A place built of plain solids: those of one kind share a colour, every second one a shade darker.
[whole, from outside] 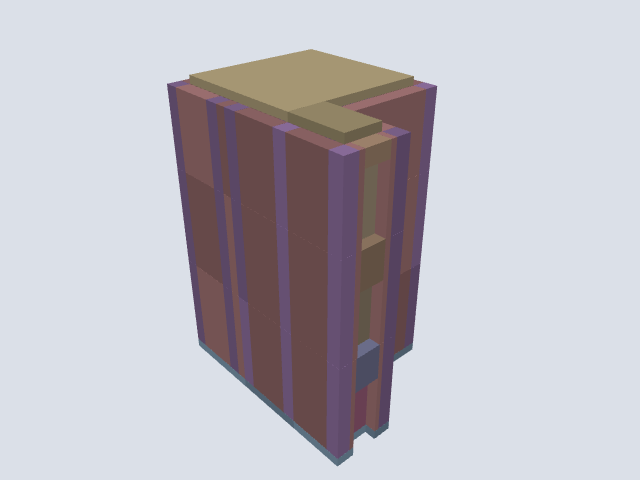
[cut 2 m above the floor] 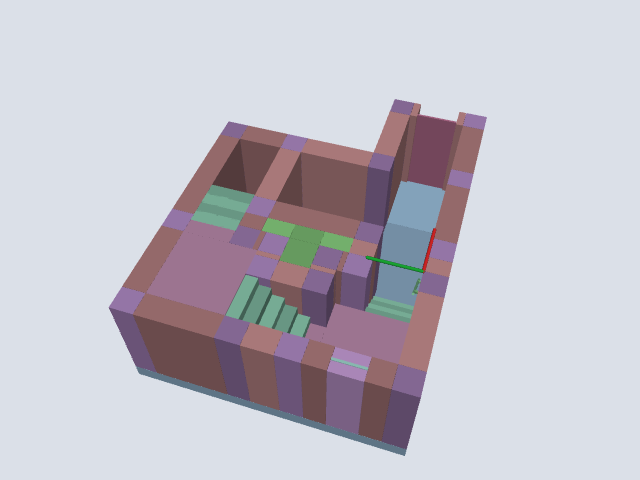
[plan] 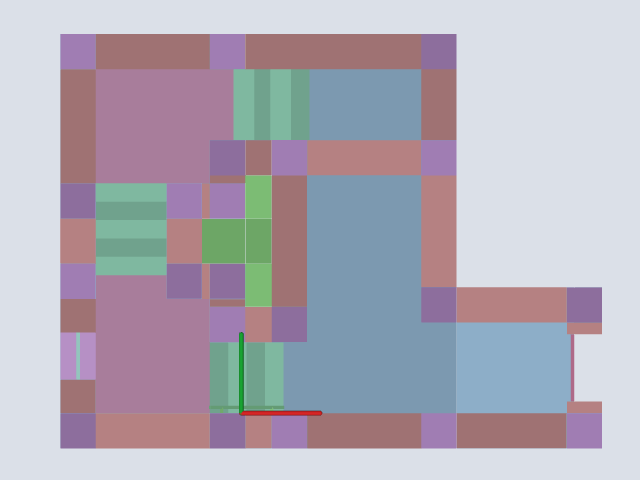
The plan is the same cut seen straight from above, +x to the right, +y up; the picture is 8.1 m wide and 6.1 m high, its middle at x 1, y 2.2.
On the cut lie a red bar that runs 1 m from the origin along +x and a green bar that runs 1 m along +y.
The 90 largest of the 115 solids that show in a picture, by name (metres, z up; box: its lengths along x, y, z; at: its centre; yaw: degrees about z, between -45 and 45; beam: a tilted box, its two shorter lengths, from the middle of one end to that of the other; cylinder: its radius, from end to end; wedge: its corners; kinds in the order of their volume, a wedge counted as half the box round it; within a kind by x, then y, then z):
{
 "wall_1": {"box": [0.45, 0.43, 3.15], "at": [-2.08, 0.21, 1.58]},
 "wall_2": {"box": [0.45, 0.43, 3.15], "at": [-2.08, 1.24, 1.58]},
 "wall_3": {"box": [0.45, 0.57, 3.15], "at": [-2.08, 2.19, 1.58]},
 "wall_4": {"box": [0.45, 1.45, 3.15], "at": [-2.08, 3.65, 1.58]},
 "wall_5": {"box": [1.45, 0.45, 3.15], "at": [-1.12, -0.23, 1.58]},
 "wall_6": {"box": [1.45, 0.45, 3.15], "at": [-1.12, -0.23, 4.73]},
 "wall_7": {"box": [1.45, 0.45, 2.46], "at": [-1.12, -0.23, 7.53]},
 "wall_8": {"box": [1.45, 0.45, 3.15], "at": [-1.12, 4.59, 1.58]},
 "wall_9": {"box": [0.45, 0.57, 3.15], "at": [-0.72, 2.19, 1.58]},
 "wall_10": {"box": [0.34, 0.45, 3.15], "at": [0.22, -0.23, 1.58]},
 "wall_11": {"box": [0.34, 0.45, 3.15], "at": [0.22, -0.23, 4.73]},
 "wall_12": {"box": [0.34, 0.45, 2.46], "at": [0.22, -0.23, 7.53]},
 "wall_13": {"box": [0.34, 0.45, 3.15], "at": [0.22, 1.12, 1.58]},
 "wall_14": {"box": [0.34, 0.45, 3.15], "at": [0.22, 3.25, 1.58]},
 "wall_15": {"box": [0.45, 1.67, 3.15], "at": [0.61, 2.19, 1.58]},
 "wall_16": {"box": [2.24, 0.45, 3.15], "at": [1.17, 4.59, 1.58]},
 "wall_17": {"box": [1.45, 0.45, 3.15], "at": [1.56, -0.23, 1.58]},
 "wall_18": {"box": [1.45, 0.45, 3.15], "at": [1.56, -0.23, 4.73]},
 "wall_19": {"box": [1.45, 0.45, 2.46], "at": [1.56, -0.23, 7.53]},
 "wall_20": {"box": [1.45, 0.45, 2.55], "at": [1.56, 3.25, 1.27]},
 "wall_21": {"box": [1.45, 0.45, 2.46], "at": [1.56, 4.59, 7.53]},
 "wall_22": {"box": [0.45, 1.42, 3.15], "at": [2.51, 2.31, 1.58]},
 "wall_23": {"box": [0.45, 2.77, 3.15], "at": [2.51, 2.98, 4.73]},
 "wall_24": {"box": [0.45, 2.77, 2.46], "at": [2.51, 2.98, 7.53]},
 "wall_25": {"box": [0.45, 0.9, 3.15], "at": [2.51, 3.92, 1.58]},
 "wall_26": {"box": [1.4, 0.45, 3.15], "at": [3.44, -0.23, 1.58]},
 "wall_27": {"box": [1.4, 0.45, 3.15], "at": [3.44, -0.23, 4.73]},
 "wall_28": {"box": [1.4, 0.45, 2.46], "at": [3.44, -0.23, 7.53]},
 "wall_29": {"box": [1.4, 0.45, 3.15], "at": [3.44, 1.38, 1.58]},
 "wall_30": {"box": [1.4, 0.45, 2.46], "at": [3.44, 1.38, 7.53]},
 "wallpost_1": {"box": [0.45, 0.45, 3.15], "at": [-2.08, -0.23, 1.58]},
 "wallpost_2": {"box": [0.45, 0.45, 3.15], "at": [-2.08, -0.23, 4.73]},
 "wallpost_3": {"box": [0.45, 0.45, 2.46], "at": [-2.08, -0.23, 7.53]},
 "wallpost_4": {"box": [0.45, 0.45, 3.15], "at": [-2.08, 1.68, 1.58]},
 "wallpost_5": {"box": [0.45, 0.45, 3.15], "at": [-2.08, 2.69, 1.58]},
 "wallpost_6": {"box": [0.45, 0.45, 3.15], "at": [-2.08, 4.59, 1.58]},
 "wallpost_7": {"box": [0.45, 0.45, 3.15], "at": [-0.72, 1.68, 1.58]},
 "wallpost_8": {"box": [0.45, 0.45, 3.15], "at": [-0.72, 2.69, 1.58]},
 "wallpost_9": {"box": [0.45, 0.45, 3.15], "at": [-0.17, -0.23, 1.58]},
 "wallpost_10": {"box": [0.45, 0.45, 3.15], "at": [-0.17, -0.23, 4.73]},
 "wallpost_11": {"box": [0.45, 0.45, 2.46], "at": [-0.17, -0.23, 7.53]},
 "wallpost_12": {"box": [0.45, 0.45, 3.15], "at": [-0.17, 1.12, 1.58]},
 "wallpost_13": {"box": [0.45, 0.45, 3.15], "at": [-0.17, 1.68, 1.58]},
 "wallpost_14": {"box": [0.45, 0.45, 3.15], "at": [-0.17, 2.69, 1.58]},
 "wallpost_15": {"box": [0.45, 0.45, 3.15], "at": [-0.17, 3.25, 1.58]},
 "wallpost_16": {"box": [0.45, 0.45, 3.15], "at": [-0.17, 4.59, 1.58]},
 "wallpost_17": {"box": [0.45, 0.45, 3.15], "at": [0.61, -0.23, 1.58]},
 "wallpost_18": {"box": [0.45, 0.45, 3.15], "at": [0.61, -0.23, 4.73]},
 "wallpost_19": {"box": [0.45, 0.45, 2.46], "at": [0.61, -0.23, 7.53]},
 "wallpost_20": {"box": [0.45, 0.45, 3.15], "at": [0.61, 1.12, 1.58]},
 "wallpost_21": {"box": [0.45, 0.45, 3.15], "at": [0.61, 3.25, 1.58]},
 "wallpost_22": {"box": [0.45, 0.45, 3.15], "at": [2.51, -0.23, 1.58]},
 "wallpost_23": {"box": [0.45, 0.45, 3.15], "at": [2.51, -0.23, 4.73]},
 "wallpost_24": {"box": [0.45, 0.45, 2.46], "at": [2.51, -0.23, 7.53]},
 "wallpost_25": {"box": [0.45, 0.45, 3.15], "at": [2.51, 1.38, 1.58]},
 "wallpost_26": {"box": [0.45, 0.45, 3.15], "at": [2.51, 3.25, 1.58]},
 "wallpost_27": {"box": [0.45, 0.45, 3.15], "at": [2.51, 4.59, 1.58]},
 "wallpost_28": {"box": [0.45, 0.45, 3.15], "at": [2.51, 4.59, 4.73]},
 "wallpost_29": {"box": [0.45, 0.45, 2.46], "at": [2.51, 4.59, 7.53]},
 "wallpost_30": {"box": [0.45, 0.45, 3.15], "at": [4.36, -0.23, 1.58]},
 "wallpost_31": {"box": [0.45, 0.45, 3.15], "at": [4.36, -0.23, 4.73]},
 "wallpost_32": {"box": [0.45, 0.45, 2.46], "at": [4.36, -0.23, 7.53]},
 "wallpost_33": {"box": [0.45, 0.45, 3.15], "at": [4.36, 1.38, 1.58]},
 "wallpost_34": {"box": [0.45, 0.45, 3.15], "at": [4.36, 1.38, 4.73]},
 "wallpost_35": {"box": [0.45, 0.45, 2.46], "at": [4.36, 1.38, 7.53]},
 "floor_slab_1": {"box": [1.8, 5.27, 0.3], "at": [-1.4, 2.19, -0.15]},
 "floor_slab_2": {"box": [0.55, 2.35, 0.3], "at": [-0.23, 0.72, -0.15]},
 "floor_slab_3": {"box": [0.55, 2.35, 0.3], "at": [-0.23, 3.65, -0.15]},
 "floor_slab_4": {"box": [2.35, 5.27, 0.3], "at": [1.56, 2.19, -0.15]},
 "floor_slab_5": {"box": [1.5, 2.05, 0.3], "at": [3.48, 0.57, -0.15]},
 "core_fill_1": {"box": [0.55, 0.57, 8.77], "at": [-0.23, 2.19, 4.38]},
 "core_fill_2": {"box": [0.34, 0.55, 8.77], "at": [0.22, 1.62, 4.38]},
 "core_fill_3": {"box": [0.34, 0.57, 8.77], "at": [0.22, 2.19, 4.38]},
 "core_fill_4": {"box": [0.34, 0.55, 8.77], "at": [0.22, 2.75, 4.38]},
 "landing_slab_1": {"box": [1.45, 1.45, 0.99], "at": [-1.12, 0.72, 0.49]},
 "landing_slab_2": {"box": [1.45, 1.45, 2.17], "at": [-1.12, 3.65, 1.08]},
 "landing_slab_3": {"box": [0.33, 0.9, 2.17], "at": [-0.24, 3.92, 1.08]},
 "roof_slab_1": {"box": [4.14, 4.37, 0.25], "at": [0.22, 2.19, 8.89]},
 "roof_slab_2": {"box": [1.85, 1.15, 0.25], "at": [3.21, 0.57, 8.89]},
 "tread_slab_1": {"box": [0.9, 0.26, 1.38], "at": [-1.4, 2.12, 0.69]},
 "tread_slab_2": {"box": [0.9, 0.26, 1.58], "at": [-1.4, 2.35, 0.79]},
 "tread_slab_3": {"box": [0.9, 0.26, 1.77], "at": [-1.4, 2.58, 0.89]},
 "tread_slab_4": {"box": [0.9, 0.26, 1.97], "at": [-1.4, 2.82, 0.98]},
 "tread_slab_5": {"box": [0.26, 0.9, 2.36], "at": [0.03, 3.92, 1.18]},
 "tread_slab_6": {"box": [0.26, 0.9, 2.56], "at": [0.27, 3.92, 1.28]},
 "tread_slab_7": {"box": [0.26, 0.9, 2.76], "at": [0.5, 3.92, 1.38]},
 "tread_slab_8": {"box": [0.26, 0.9, 2.96], "at": [0.73, 3.92, 1.48]},
 "wall_sill_win_1": {"box": [0.45, 0.6, 1.99], "at": [-2.08, 0.72, 0.99]},
 "wall_head_door_yard_1": {"box": [0.45, 0.85, 1.15], "at": [4.36, 0.57, 2.58]},
 "wall_head_door_1": {"box": [0.45, 0.8, 1.15], "at": [4.36, 0.57, 5.73]}
}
